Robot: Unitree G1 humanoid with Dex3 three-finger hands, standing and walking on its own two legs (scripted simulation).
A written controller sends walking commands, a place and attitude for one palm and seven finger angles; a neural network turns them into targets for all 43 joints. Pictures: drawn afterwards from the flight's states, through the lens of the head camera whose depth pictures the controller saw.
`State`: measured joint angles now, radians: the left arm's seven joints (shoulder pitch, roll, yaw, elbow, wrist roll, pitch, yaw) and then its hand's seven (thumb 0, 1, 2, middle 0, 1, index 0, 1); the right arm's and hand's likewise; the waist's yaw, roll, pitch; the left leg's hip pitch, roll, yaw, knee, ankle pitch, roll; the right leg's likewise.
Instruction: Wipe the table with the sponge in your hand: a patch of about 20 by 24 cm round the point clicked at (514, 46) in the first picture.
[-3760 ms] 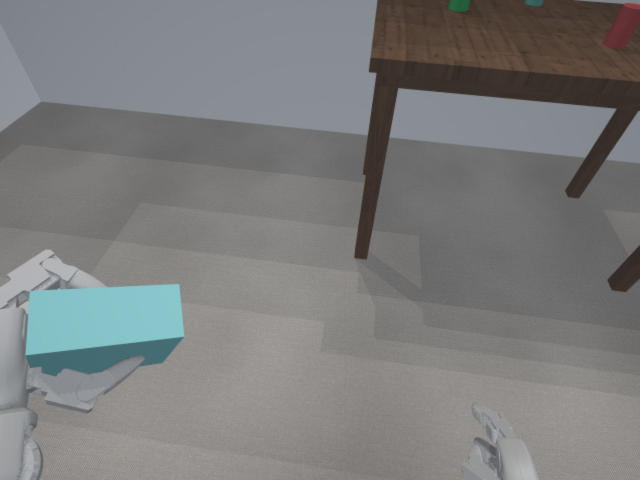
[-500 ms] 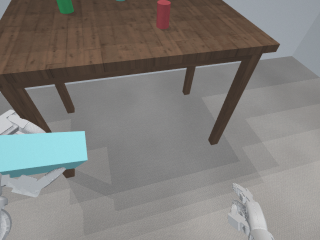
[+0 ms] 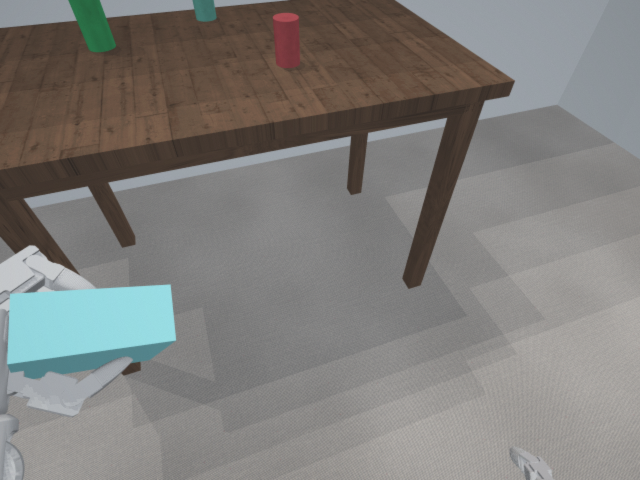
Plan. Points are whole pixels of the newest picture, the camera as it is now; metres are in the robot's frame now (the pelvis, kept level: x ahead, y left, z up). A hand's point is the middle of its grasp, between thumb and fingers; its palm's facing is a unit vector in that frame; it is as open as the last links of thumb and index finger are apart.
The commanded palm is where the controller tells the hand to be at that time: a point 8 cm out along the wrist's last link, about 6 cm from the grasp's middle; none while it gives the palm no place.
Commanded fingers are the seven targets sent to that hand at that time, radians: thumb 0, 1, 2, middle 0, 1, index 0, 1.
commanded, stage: take the last steps up to it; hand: left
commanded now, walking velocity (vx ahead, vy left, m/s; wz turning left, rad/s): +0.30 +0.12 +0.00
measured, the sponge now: (115, 330) +0.22 +0.20 +0.15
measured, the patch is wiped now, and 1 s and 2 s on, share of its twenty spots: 0.00 0.00 0.00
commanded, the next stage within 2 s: come to a stop and stand still in 1.70 s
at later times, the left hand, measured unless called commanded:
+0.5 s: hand (63, 288) +0.26 +0.27 +0.16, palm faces +0.40 -0.81 -0.42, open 9.4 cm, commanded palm +0.21 +0.31 +0.17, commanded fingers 0.00 0.10 1.30 -1.20 -1.60 -1.20 -1.60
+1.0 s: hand (108, 199) +0.39 +0.28 +0.16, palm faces +0.33 -0.79 -0.51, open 9.4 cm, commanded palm +0.33 +0.33 +0.17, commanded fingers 0.00 0.10 1.30 -1.20 -1.60 -1.20 -1.60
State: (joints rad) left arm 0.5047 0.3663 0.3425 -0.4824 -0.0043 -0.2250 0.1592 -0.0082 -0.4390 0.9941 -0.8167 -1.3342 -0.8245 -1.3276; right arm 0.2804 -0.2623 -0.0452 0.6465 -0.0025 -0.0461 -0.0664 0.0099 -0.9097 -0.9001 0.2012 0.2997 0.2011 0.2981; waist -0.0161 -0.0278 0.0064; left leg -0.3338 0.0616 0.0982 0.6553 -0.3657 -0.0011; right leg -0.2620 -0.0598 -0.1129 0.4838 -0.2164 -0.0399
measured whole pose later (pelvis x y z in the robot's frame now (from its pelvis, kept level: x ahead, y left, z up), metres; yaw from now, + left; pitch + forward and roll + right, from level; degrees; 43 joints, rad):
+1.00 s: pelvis +0.16 +0.05 -0.02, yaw -2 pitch +0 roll +0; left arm 0.47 0.39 0.36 -0.50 -0.01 -0.22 0.14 -0.01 -0.44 1.00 -0.82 -1.34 -0.83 -1.33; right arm 0.20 -0.16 0.02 0.64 0.01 -0.08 -0.05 0.01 -0.90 -0.90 0.21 0.30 0.21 0.30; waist 0.00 0.06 0.07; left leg -0.31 0.11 0.11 0.83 -0.44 -0.01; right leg -0.34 -0.04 -0.20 0.62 -0.26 -0.06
